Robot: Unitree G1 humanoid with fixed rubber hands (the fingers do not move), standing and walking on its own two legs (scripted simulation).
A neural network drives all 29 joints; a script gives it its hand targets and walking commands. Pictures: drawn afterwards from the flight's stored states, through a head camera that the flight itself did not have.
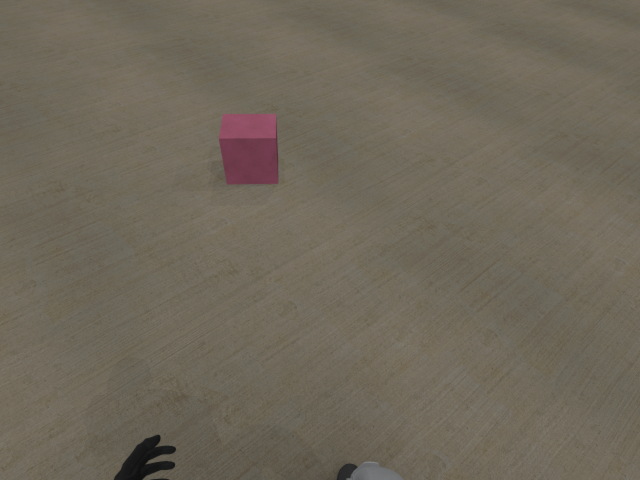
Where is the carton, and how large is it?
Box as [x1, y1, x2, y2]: [219, 114, 277, 183]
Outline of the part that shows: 223,114 219,134 219,142 227,183 277,183 277,145 275,114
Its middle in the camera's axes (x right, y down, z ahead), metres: -0.31 -0.45 +1.83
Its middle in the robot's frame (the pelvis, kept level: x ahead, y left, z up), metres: +1.63 +0.11 -0.64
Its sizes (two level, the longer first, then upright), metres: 0.244 0.195 0.256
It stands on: the floor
